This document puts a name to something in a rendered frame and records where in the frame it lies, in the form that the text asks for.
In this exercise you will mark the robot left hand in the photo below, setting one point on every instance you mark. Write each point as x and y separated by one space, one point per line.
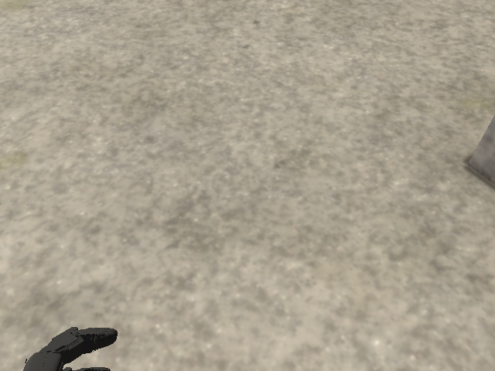
69 345

